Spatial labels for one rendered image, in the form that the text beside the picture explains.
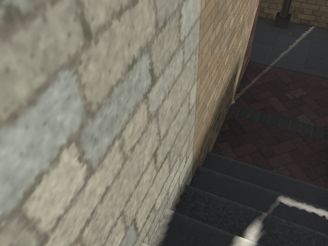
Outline stairs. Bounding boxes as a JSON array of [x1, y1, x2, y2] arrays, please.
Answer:
[[141, 152, 328, 246]]

